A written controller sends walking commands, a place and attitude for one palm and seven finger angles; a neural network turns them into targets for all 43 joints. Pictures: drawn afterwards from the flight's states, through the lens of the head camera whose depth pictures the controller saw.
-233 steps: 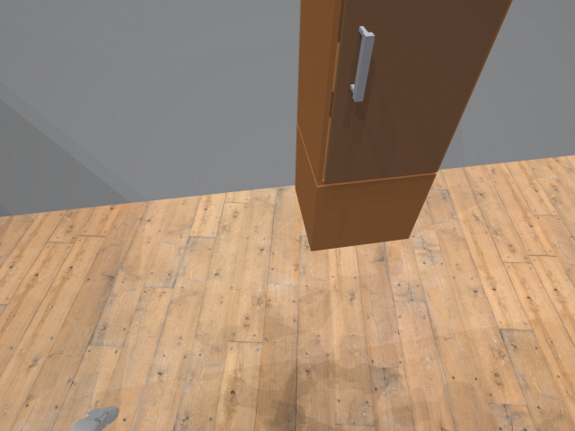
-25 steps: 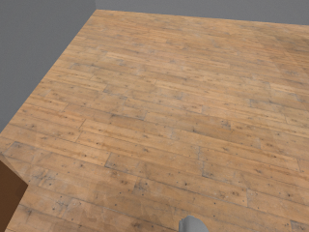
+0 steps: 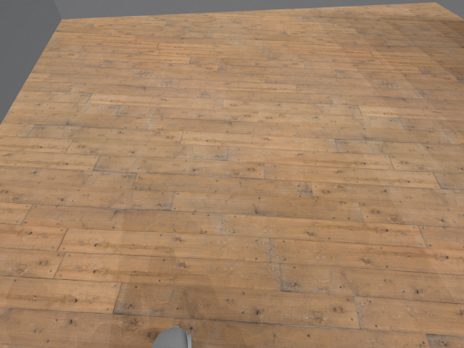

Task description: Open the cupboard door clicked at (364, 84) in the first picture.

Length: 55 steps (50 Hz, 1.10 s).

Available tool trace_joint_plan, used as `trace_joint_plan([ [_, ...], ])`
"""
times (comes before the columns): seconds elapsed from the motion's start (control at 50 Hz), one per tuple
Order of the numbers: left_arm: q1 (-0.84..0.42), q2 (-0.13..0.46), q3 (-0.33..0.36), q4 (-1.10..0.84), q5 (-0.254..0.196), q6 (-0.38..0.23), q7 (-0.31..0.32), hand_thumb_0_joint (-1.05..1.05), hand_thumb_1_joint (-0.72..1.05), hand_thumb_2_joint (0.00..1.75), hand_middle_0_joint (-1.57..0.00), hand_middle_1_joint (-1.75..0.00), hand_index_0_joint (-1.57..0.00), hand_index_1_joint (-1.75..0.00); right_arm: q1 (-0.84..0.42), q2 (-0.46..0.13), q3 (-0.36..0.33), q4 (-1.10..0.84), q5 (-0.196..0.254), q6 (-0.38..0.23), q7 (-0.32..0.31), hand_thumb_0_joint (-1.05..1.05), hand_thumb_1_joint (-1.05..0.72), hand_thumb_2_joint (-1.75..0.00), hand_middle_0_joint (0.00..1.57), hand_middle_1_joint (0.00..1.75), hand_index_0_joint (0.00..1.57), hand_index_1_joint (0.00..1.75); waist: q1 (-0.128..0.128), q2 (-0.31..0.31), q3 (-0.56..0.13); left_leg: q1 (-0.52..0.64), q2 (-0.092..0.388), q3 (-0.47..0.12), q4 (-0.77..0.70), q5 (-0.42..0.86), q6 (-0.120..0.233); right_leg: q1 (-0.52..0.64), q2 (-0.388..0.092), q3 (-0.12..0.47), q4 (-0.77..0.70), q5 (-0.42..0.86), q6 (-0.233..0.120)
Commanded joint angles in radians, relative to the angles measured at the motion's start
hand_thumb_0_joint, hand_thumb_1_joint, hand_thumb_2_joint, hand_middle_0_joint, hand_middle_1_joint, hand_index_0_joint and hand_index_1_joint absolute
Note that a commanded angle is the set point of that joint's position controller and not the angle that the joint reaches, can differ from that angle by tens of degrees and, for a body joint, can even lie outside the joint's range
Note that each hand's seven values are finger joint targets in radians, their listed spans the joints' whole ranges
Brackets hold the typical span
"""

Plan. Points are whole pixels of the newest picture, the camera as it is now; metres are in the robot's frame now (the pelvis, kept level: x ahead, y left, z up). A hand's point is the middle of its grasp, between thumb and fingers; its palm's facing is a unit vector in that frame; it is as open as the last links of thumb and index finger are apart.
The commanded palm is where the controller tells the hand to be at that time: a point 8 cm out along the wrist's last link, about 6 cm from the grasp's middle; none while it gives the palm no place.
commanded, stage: turn to face it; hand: left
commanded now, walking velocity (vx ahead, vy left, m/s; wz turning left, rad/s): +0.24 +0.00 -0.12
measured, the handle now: out of the picture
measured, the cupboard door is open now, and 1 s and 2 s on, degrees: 0 0 0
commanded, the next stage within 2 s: none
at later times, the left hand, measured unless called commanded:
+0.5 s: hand (113, 332) +0.18 +0.25 -0.17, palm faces +0.20 -0.96 -0.18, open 7.4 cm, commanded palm none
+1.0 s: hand out of the picture +0.10 +0.18 -0.14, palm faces +0.47 -0.83 -0.29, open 7.4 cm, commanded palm none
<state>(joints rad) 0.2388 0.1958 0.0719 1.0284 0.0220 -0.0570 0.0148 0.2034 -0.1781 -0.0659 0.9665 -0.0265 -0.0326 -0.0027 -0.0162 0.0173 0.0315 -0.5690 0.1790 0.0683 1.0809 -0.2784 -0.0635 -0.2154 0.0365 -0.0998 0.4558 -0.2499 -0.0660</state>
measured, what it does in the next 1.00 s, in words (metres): walks ahead, turning left: left foot, then right foot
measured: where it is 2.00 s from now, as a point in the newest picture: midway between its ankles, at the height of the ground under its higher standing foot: outside the picture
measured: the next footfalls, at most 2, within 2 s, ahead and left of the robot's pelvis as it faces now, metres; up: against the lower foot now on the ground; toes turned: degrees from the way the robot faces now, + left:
left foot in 0.18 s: +0.21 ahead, +0.15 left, +0.00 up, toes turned +10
right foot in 0.72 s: +0.18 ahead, -0.09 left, +0.00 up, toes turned +15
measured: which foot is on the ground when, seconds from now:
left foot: up 0.00-0.16, down 0.18-0.72, up 0.74-1.00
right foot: down 0.00-0.20, up 0.22-0.70, down 0.72-1.00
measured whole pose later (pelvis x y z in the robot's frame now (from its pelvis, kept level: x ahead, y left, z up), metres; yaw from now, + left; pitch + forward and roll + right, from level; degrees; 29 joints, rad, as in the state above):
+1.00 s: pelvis +0.12 -0.02 +0.01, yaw +28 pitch +0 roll +3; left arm 0.23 0.16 0.04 0.91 0.02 0.01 0.03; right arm 0.22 -0.27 -0.11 0.96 -0.03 0.08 0.03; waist -0.02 0.03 0.06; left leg -0.53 0.04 -0.01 1.15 -0.34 -0.10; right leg -0.19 -0.11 -0.21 0.49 -0.30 -0.03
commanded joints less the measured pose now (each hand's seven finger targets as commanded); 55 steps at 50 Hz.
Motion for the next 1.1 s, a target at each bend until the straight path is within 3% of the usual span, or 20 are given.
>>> trace_joint_plan([
  [0.0, 0.053, 0.090, 0.003, -0.027, 0.000, -0.028, -0.006, 0.00, 0.90, 0.90, -0.20, -0.30, -0.20, -0.30, 0.066, -0.017, 0.011, -0.028, -0.001, 0.002, 0.015, 0.00, -0.90, -0.90, 0.20, 0.30, 0.20, 0.30, -0.002, -0.161, 0.005, 0.063, -0.016, 0.032, -0.243, 0.081, -0.006, -0.020, -0.222, 0.150, -0.187, 0.325, -0.102],
  [0.08, 0.105, 0.115, 0.004, 0.000, -0.001, -0.022, 0.000, 0.00, 0.90, 0.90, -0.20, -0.30, -0.20, -0.30, -0.029, -0.026, 0.019, -0.038, 0.005, -0.018, 0.019, 0.00, -0.90, -0.90, 0.20, 0.30, 0.20, 0.30, 0.040, -0.134, -0.011, 0.139, -0.073, 0.060, -0.426, 0.100, 0.019, 0.095, -0.246, 0.152, -0.112, 0.463, -0.075],
  [0.14, 0.115, 0.102, -0.002, 0.012, -0.007, -0.014, 0.010, 0.00, 0.90, 0.90, -0.20, -0.30, -0.20, -0.30, 0.140, -0.090, 0.008, 0.027, 0.000, -0.029, 0.009, 0.00, -0.90, -0.90, 0.20, 0.30, 0.20, 0.30, -0.031, -0.016, -0.105, 0.413, -0.093, 0.029, -0.606, 0.375, 0.050, 0.102, -0.195, 0.050, 0.163, 0.507, 0.012],
  [0.16, 0.149, 0.067, -0.010, 0.005, -0.017, -0.011, 0.010, 0.00, 0.90, 0.90, -0.20, -0.30, -0.20, -0.30, 0.233, -0.169, -0.007, 0.046, -0.009, -0.037, 0.000, 0.00, -0.90, -0.90, 0.20, 0.30, 0.20, 0.30, -0.051, 0.129, -0.206, 0.631, 0.074, -0.149, -0.587, 0.720, 0.129, -0.065, -0.115, -0.014, 0.363, 0.256, 0.068],
  [0.18, 0.179, 0.033, -0.025, -0.003, -0.026, -0.009, 0.010, 0.00, 0.90, 0.90, -0.20, -0.30, -0.20, -0.30, 0.270, -0.227, -0.015, 0.062, 0.000, -0.026, -0.005, 0.00, -0.90, -0.90, 0.20, 0.30, 0.20, 0.30, -0.046, 0.300, -0.236, 0.723, 0.250, -0.327, -0.617, 1.054, 0.252, -0.216, -0.034, -0.023, 0.606, -0.361, 0.101],
  [0.2, 0.160, 0.058, -0.023, -0.006, -0.018, 0.002, 0.022, 0.00, 0.90, 0.90, -0.20, -0.30, -0.20, -0.30, 0.227, -0.203, 0.000, 0.064, 0.008, -0.014, -0.013, 0.00, -0.90, -0.90, 0.20, 0.30, 0.20, 0.30, -0.028, 0.261, -0.217, 0.649, 0.248, -0.333, -0.660, 0.982, 0.281, -0.219, -0.065, 0.065, 0.681, -0.403, 0.099],
  [0.24, 0.068, 0.063, -0.012, -0.013, -0.010, 0.017, 0.017, 0.00, 0.90, 0.90, -0.20, -0.30, -0.20, -0.30, 0.121, -0.156, 0.007, 0.034, 0.007, -0.008, -0.021, 0.00, -0.90, -0.90, 0.20, 0.30, 0.20, 0.30, -0.014, 0.190, -0.060, 0.456, 0.193, -0.304, -0.709, 0.788, 0.266, -0.268, -0.121, 0.083, 0.711, -0.308, 0.114],
  [0.28, 0.036, 0.053, -0.006, -0.023, -0.010, 0.033, 0.009, 0.00, 0.90, 0.90, -0.20, -0.30, -0.20, -0.30, 0.076, -0.140, 0.010, 0.020, 0.007, -0.004, -0.021, 0.00, -0.90, -0.90, 0.20, 0.30, 0.20, 0.30, 0.005, 0.120, -0.024, 0.359, 0.131, -0.256, -0.738, 0.691, 0.233, -0.232, -0.131, 0.084, 0.663, -0.240, 0.125],
  [0.4, 0.039, 0.041, 0.016, -0.063, -0.003, 0.070, 0.008, 0.00, 0.90, 0.90, -0.20, -0.30, -0.20, -0.30, 0.056, -0.163, -0.020, -0.023, 0.007, 0.015, -0.013, 0.00, -0.90, -0.90, 0.20, 0.30, 0.20, 0.30, 0.014, 0.104, -0.117, 0.367, 0.068, -0.276, -0.796, 0.317, 0.218, -0.262, -0.121, 0.081, 0.624, -0.112, 0.144],
  [0.48, -0.047, 0.050, 0.022, -0.110, -0.003, 0.079, 0.009, 0.00, 0.90, 0.90, -0.20, -0.30, -0.20, -0.30, 0.068, -0.178, -0.035, -0.035, 0.001, 0.030, -0.008, 0.00, -0.90, -0.90, 0.20, 0.30, 0.20, 0.30, -0.007, 0.121, -0.071, 0.325, 0.053, -0.352, -0.821, 0.142, 0.225, -0.275, -0.115, 0.090, 0.548, -0.121, 0.148],
  [0.62, -0.058, 0.057, 0.020, -0.160, -0.016, 0.076, 0.013, 0.00, 0.90, 0.90, -0.20, -0.30, -0.20, -0.30, 0.061, -0.214, -0.058, -0.060, -0.004, 0.052, -0.005, 0.00, -0.90, -0.90, 0.20, 0.30, 0.20, 0.30, -0.004, 0.150, -0.083, 0.270, 0.020, -0.471, -0.773, 0.172, 0.228, -0.105, -0.051, 0.085, 0.246, -0.172, 0.124],
  [0.68, 0.073, 0.107, 0.034, -0.139, -0.017, 0.066, 0.021, 0.00, 0.90, 0.90, -0.20, -0.30, -0.20, -0.30, 0.020, -0.184, -0.065, -0.089, 0.006, 0.062, 0.004, 0.00, -0.90, -0.90, 0.20, 0.30, 0.20, 0.30, 0.055, 0.062, -0.130, 0.108, -0.087, -0.399, -0.675, 0.039, 0.123, 0.190, -0.094, 0.099, -0.109, -0.017, 0.090],
  [0.7, 0.080, 0.205, 0.051, -0.151, 0.002, 0.056, 0.030, 0.00, 0.90, 0.90, -0.20, -0.30, -0.20, -0.30, 0.039, -0.110, -0.056, -0.107, 0.015, 0.066, 0.008, 0.00, -0.90, -0.90, 0.20, 0.30, 0.20, 0.30, 0.061, -0.216, -0.117, -0.099, -0.215, -0.224, -0.416, -0.148, 0.040, 0.297, -0.361, 0.363, -0.264, -0.165, 0.008],
  [0.72, 0.017, 0.262, 0.049, -0.181, 0.002, 0.062, 0.032, 0.00, 0.90, 0.90, -0.20, -0.30, -0.20, -0.30, 0.024, -0.119, -0.059, -0.124, 0.003, 0.065, 0.004, 0.00, -0.90, -0.90, 0.20, 0.30, 0.20, 0.30, 0.055, -0.322, -0.068, -0.145, -0.256, -0.115, -0.164, -0.276, 0.007, 0.143, -0.554, 0.511, -0.282, -0.115, -0.076],
  [0.74, -0.057, 0.224, 0.037, -0.207, -0.002, 0.066, 0.035, 0.00, 0.90, 0.90, -0.20, -0.30, -0.20, -0.30, 0.018, -0.148, -0.066, -0.123, -0.004, 0.070, 0.010, 0.00, -0.90, -0.90, 0.20, 0.30, 0.20, 0.30, 0.022, -0.203, -0.024, -0.075, -0.204, -0.150, -0.017, -0.233, 0.025, -0.012, -0.527, 0.402, -0.270, -0.096, -0.085],
  [0.76, -0.122, 0.174, 0.034, -0.219, -0.006, 0.051, 0.034, 0.00, 0.90, 0.90, -0.20, -0.30, -0.20, -0.30, 0.041, -0.140, -0.064, -0.098, -0.007, 0.083, 0.015, 0.00, -0.90, -0.90, 0.20, 0.30, 0.20, 0.30, -0.017, -0.249, 0.008, -0.069, -0.176, -0.155, 0.037, -0.179, 0.021, -0.046, -0.447, 0.331, -0.263, -0.056, -0.048],
  [0.8, -0.138, 0.125, 0.007, -0.216, -0.008, 0.046, 0.024, 0.00, 0.90, 0.90, -0.20, -0.30, -0.20, -0.30, 0.074, -0.121, -0.059, -0.065, -0.005, 0.092, 0.024, 0.00, -0.90, -0.90, 0.20, 0.30, 0.20, 0.30, -0.043, -0.161, 0.051, -0.061, -0.164, -0.103, 0.137, -0.071, 0.001, -0.041, -0.342, 0.151, -0.188, 0.139, -0.006],
  [0.84, -0.082, 0.121, 0.005, -0.203, -0.007, 0.038, 0.023, 0.00, 0.90, 0.90, -0.20, -0.30, -0.20, -0.30, 0.083, -0.107, -0.052, -0.061, -0.001, 0.091, 0.028, 0.00, -0.90, -0.90, 0.20, 0.30, 0.20, 0.30, -0.030, -0.164, 0.017, -0.071, -0.162, -0.078, 0.142, -0.038, -0.015, 0.049, -0.320, 0.076, -0.139, 0.314, 0.006],
  [0.96, 0.062, 0.154, 0.009, -0.165, 0.001, 0.041, 0.023, 0.00, 0.90, 0.90, -0.20, -0.30, -0.20, -0.30, -0.055, -0.127, -0.041, -0.101, 0.000, 0.100, 0.027, 0.00, -0.90, -0.90, 0.20, 0.30, 0.20, 0.30, 0.040, -0.189, -0.012, -0.076, -0.131, -0.048, 0.051, -0.087, -0.038, 0.176, -0.375, 0.062, -0.105, 0.433, -0.028],
  [1.08, 0.087, 0.201, 0.022, -0.149, 0.010, 0.051, 0.022, 0.00, 0.90, 0.90, -0.20, -0.30, -0.20, -0.30, -0.136, -0.119, -0.017, -0.128, 0.011, 0.087, 0.028, 0.00, -0.90, -0.90, 0.20, 0.30, 0.20, 0.30, 0.062, -0.228, -0.055, 0.054, -0.126, 0.016, -0.216, -0.156, -0.016, 0.201, -0.421, 0.012, -0.044, 0.520, -0.055],
])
